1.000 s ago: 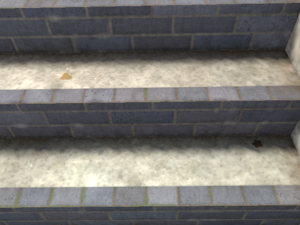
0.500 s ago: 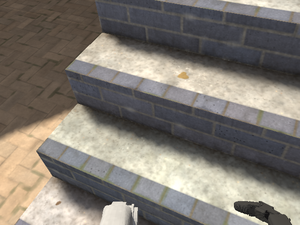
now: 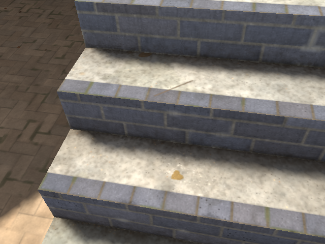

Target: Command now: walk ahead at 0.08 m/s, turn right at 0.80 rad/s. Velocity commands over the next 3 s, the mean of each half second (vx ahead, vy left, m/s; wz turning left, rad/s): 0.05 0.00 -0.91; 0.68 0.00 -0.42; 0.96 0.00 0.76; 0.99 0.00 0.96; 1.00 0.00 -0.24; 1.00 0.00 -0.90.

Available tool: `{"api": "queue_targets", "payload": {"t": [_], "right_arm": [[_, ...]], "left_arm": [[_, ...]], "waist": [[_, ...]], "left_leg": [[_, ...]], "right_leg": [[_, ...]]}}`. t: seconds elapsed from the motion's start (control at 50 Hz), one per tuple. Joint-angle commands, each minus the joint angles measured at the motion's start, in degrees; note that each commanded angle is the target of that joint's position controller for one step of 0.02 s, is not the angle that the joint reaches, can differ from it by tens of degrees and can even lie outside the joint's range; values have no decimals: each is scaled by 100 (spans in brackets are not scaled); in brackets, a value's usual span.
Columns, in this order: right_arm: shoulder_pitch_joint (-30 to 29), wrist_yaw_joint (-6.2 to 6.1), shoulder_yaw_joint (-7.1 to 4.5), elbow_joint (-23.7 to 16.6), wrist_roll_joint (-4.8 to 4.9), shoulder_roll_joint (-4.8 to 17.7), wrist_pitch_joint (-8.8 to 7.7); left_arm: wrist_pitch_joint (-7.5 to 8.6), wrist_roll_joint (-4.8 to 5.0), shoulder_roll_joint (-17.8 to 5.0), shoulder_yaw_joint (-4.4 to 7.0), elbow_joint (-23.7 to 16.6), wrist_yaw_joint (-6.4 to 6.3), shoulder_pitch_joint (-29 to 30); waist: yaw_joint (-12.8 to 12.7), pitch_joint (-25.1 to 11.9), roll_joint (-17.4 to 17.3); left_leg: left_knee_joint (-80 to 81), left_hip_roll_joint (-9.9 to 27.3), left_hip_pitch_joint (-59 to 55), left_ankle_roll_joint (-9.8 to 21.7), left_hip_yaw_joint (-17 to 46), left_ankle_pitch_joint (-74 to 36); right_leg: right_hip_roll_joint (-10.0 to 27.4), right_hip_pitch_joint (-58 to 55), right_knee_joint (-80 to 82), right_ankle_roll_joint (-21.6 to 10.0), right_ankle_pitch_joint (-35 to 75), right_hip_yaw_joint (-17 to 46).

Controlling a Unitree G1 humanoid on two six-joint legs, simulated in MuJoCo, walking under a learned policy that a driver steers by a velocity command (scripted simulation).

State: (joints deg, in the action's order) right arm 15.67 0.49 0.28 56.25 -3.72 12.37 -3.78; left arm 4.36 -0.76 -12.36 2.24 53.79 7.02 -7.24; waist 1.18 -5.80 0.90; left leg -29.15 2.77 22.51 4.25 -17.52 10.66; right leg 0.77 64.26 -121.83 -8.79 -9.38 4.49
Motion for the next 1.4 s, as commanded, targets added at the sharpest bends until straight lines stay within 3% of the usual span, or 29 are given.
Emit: {"api": "queue_targets", "payload": {"t": [0.02,0.22,0.36,0.4,0.42,0.44,0.48,0.54,0.66,0.68,0.72,0.74,0.76,0.78,0.8,0.82,0.88,1.0,1.06,1.1,1.14,1.18,1.22,1.24,1.3,1.34,1.36,1.38,1.4], "right_arm": [[-807,-106,-60,-759,-64,516,-241],[-1444,-16,-245,-1087,-120,861,-498],[-2274,-131,-570,-1401,-82,1157,-151],[-1133,18,-364,-1079,-117,257,59],[-445,67,-202,-1508,-282,-272,14],[-768,108,-165,-1753,-27,-204,-90],[-2532,147,-157,-1992,36,-57,-179],[-2379,257,81,-2053,-148,-309,-210],[-2660,-25,-14,-2630,260,740,184],[-2915,-156,420,-2841,90,-694,240],[-1525,-289,319,-2351,481,-579,298],[-307,-312,109,-1923,505,-128,224],[592,-391,-216,-1766,257,750,156],[1416,-516,-466,-1462,241,1473,229],[764,-628,-505,-1335,443,1422,291],[-74,-579,-406,-1313,486,861,299],[-96,-499,-165,-615,176,-569,134],[278,-422,-483,-872,227,272,-234],[198,-341,-716,-1078,231,631,-290],[-181,-26,-884,-1365,160,1033,-347],[-367,64,-875,-1436,300,642,-400],[-500,-227,-501,-1997,552,-699,-445],[-484,-417,-440,-2413,441,-370,-84],[-1396,-489,-271,-2900,369,-673,40],[-2572,-392,11,-3582,183,-706,124],[-1924,-236,-31,-3574,114,-339,375],[-956,-137,-196,-2898,74,106,467],[679,-253,-284,-2538,7,312,515],[1477,-254,-418,-2357,-28,597,485]], "left_arm": [[-103,28,-396,-1,-351,-97,-44],[-489,-227,-152,-153,-833,-76,560],[-300,-69,-351,126,-706,-263,-1177],[-116,-298,-882,402,-337,-682,-1792],[-101,-147,-1906,643,-542,-888,-2143],[-48,-301,-2077,725,-492,-835,-2350],[-77,-218,-976,486,322,-533,-3263],[-358,-338,-9,-124,640,-210,-2611],[162,-339,-1158,-60,-51,-274,-378],[69,147,-1055,256,104,-778,-1327],[-61,133,-823,243,174,-989,-1824],[98,211,-554,199,237,-915,-1871],[240,400,-447,264,-207,-723,-1027],[369,303,-449,340,-646,-539,-551],[403,-219,-245,358,-1181,-440,477],[413,-532,337,167,-1621,-371,849],[283,-595,1163,-319,-2391,-421,734],[54,-211,142,-389,-2790,-469,1348],[154,2,437,-383,-2603,-465,912],[332,12,-232,19,-2317,-599,-321],[316,-23,-586,263,-1833,-866,-1445],[344,-562,-636,184,-1346,-774,-1033],[341,-697,-557,254,-1171,-776,-875],[468,-560,-111,170,-840,-760,-839],[676,-184,394,-101,-31,-581,-280],[501,-27,-404,-13,-216,-755,515],[473,321,-784,37,-531,-969,641],[625,276,-1863,259,-757,-905,679],[651,371,-2314,474,-979,-831,871]], "waist": [[-192,86,-131],[-319,-350,-179],[-797,-286,-677],[-348,-158,530],[213,-1397,1426],[-312,-1606,1050],[-1268,-99,1394],[-560,632,180],[352,-152,-156],[-248,494,158],[169,-197,1190],[682,-647,1233],[1301,-778,-212],[1485,-1012,-2117],[1240,-15,-2833],[796,828,-1787],[-329,923,41],[-105,901,632],[-270,-18,-238],[-1087,-902,372],[-1523,-1043,-212],[-486,60,117],[-353,-1204,559],[-243,-282,700],[533,1737,272],[1169,1233,-81],[1239,332,-90],[1794,-693,604],[2205,-1645,518]], "left_leg": [[1555,1546,-689,983,897,-510],[1901,1661,-2133,925,-598,-2250],[314,2274,-2957,593,-411,-2554],[-2437,1357,-1284,-271,-616,-227],[-3752,502,813,-977,-290,2830],[-5013,21,2037,-1100,904,2980],[-9303,-283,4930,-297,1871,2581],[-10405,-242,5848,866,2344,1402],[-7203,-104,2453,131,1700,1574],[-5789,-330,2641,-117,580,2799],[-5064,-618,1250,92,383,3702],[-4741,-852,150,303,746,4080],[-2816,33,-526,918,3646,5208],[50,626,-917,1431,6785,7573],[1930,858,-431,1744,9057,8057],[1895,792,345,1706,9213,7431],[656,378,1295,1321,6556,4165],[1492,-162,1087,1306,3855,1291],[1771,50,1196,1352,3559,-610],[-761,-392,-11,893,3196,-4870],[-3932,-774,953,529,2834,-3142],[-7910,-872,4717,366,2378,1093],[-10882,-417,5622,120,2190,2117],[-11423,-164,6582,197,2596,2655],[-9006,-2,5529,632,2274,2834],[-6417,-220,2299,627,1345,1928],[-6407,-993,634,406,507,1678],[-6610,-1003,-378,364,334,2068],[-5771,-1109,-885,416,732,2019]], "right_leg": [[-20,459,-653,163,-16,477],[1046,-1087,3826,698,-486,-317],[16,-3707,9281,841,146,-1152],[-230,-5324,10146,26,3816,-224],[923,-7425,9188,-1686,6715,2094],[1533,-8102,9626,-1918,5932,3290],[1345,-7362,9757,-1272,1524,3010],[1141,-5125,10045,-805,-1784,3124],[335,-1229,11250,-489,-1870,2103],[580,-2588,12594,-948,-1806,2153],[787,-3814,11757,-870,1602,1466],[769,-4188,10209,-893,5370,1148],[322,-3431,7930,-445,6940,343],[-117,-2350,5612,-241,4636,-76],[-545,-887,4002,-254,1098,522],[-538,-235,2496,-194,904,1100],[-220,-169,822,322,95,458],[381,-1725,4751,885,-1106,-629],[88,-4894,6525,626,-660,-1029],[-240,-6354,8347,427,156,-1097],[116,-8031,10497,579,1179,-1117],[1841,-8882,8890,725,7214,179],[3062,-8741,9828,-713,2201,1161],[2978,-8146,10814,-498,-391,1062],[1671,-5054,12142,488,754,-1293],[1155,-3344,12815,347,4172,-2401],[1092,-3436,12007,116,8980,-2578],[1650,-4359,10700,-90,12647,-2225],[1806,-5160,8885,-155,13126,-1905]]}}
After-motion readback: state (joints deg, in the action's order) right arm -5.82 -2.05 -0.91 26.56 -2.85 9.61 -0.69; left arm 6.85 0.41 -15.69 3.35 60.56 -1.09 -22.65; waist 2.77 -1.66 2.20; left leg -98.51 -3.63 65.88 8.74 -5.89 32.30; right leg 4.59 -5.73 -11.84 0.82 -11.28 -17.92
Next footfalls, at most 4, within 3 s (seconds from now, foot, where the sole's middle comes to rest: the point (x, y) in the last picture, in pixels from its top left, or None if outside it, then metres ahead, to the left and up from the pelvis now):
0.38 right None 0.07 -0.19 -0.76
0.74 left None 0.30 -0.08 -0.57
1.16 right None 0.25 -0.39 -0.57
1.46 left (278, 181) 0.59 -0.34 -0.38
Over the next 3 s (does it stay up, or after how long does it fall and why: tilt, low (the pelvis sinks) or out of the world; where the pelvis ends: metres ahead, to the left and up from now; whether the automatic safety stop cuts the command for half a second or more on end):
stays up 1.41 -0.25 0.92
